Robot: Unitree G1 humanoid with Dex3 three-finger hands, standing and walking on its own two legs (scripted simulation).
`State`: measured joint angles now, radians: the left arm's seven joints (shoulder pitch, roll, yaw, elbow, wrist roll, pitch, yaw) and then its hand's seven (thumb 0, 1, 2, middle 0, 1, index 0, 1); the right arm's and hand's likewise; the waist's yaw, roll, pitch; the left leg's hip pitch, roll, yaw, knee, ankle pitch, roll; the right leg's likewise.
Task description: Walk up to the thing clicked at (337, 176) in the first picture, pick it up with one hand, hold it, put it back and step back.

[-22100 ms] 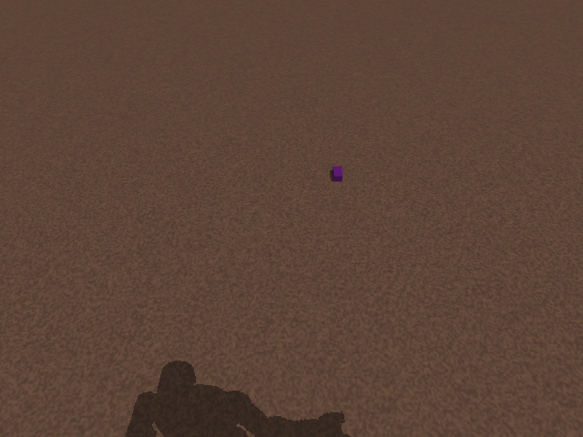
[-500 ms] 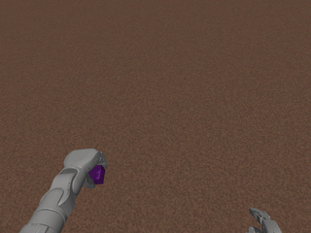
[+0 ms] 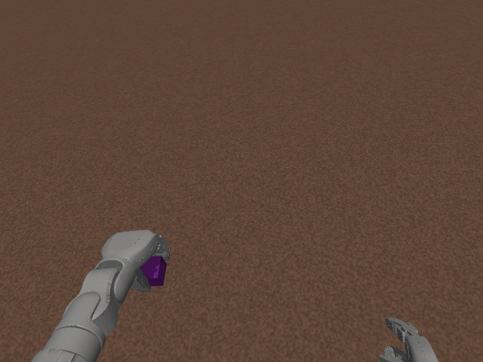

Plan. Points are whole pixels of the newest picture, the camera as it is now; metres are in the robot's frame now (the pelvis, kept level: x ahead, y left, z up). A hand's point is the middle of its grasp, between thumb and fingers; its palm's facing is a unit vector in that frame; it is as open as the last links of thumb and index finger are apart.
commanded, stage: hold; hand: left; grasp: from above
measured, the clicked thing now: (143, 271) +0.31 +0.23 -0.06
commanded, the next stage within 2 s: crouch in 0.50 s
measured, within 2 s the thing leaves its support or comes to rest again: neither
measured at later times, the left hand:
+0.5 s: hand (137, 272) +0.29 +0.22 -0.03, palm faces -0.45 -0.05 -0.89, open 7.2 cm
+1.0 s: hand (145, 285) +0.30 +0.24 -0.10, palm faces -0.45 +0.00 -0.89, open 7.2 cm
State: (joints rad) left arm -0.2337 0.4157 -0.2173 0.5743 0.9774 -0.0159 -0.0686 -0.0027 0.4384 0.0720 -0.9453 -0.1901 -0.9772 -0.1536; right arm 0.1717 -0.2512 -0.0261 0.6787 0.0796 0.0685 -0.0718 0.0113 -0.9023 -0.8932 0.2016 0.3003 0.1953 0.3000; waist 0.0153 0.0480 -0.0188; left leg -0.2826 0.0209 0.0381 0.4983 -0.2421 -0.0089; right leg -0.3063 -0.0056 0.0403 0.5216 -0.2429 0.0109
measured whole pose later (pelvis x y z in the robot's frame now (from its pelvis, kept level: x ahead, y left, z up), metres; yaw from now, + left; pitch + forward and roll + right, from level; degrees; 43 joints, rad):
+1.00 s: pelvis -0.01 +0.00 -0.03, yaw +1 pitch +10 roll +0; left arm -0.37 0.40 -0.20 0.88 1.10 -0.10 0.16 0.00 0.42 0.07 -0.97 -0.17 -1.00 -0.14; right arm 0.17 -0.25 -0.05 0.68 0.04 0.08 -0.04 0.01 -0.90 -0.89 0.20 0.30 0.20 0.30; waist -0.02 0.01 -0.06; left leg -0.60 0.02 0.01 0.77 -0.33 -0.01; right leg -0.60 -0.01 0.02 0.76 -0.33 0.02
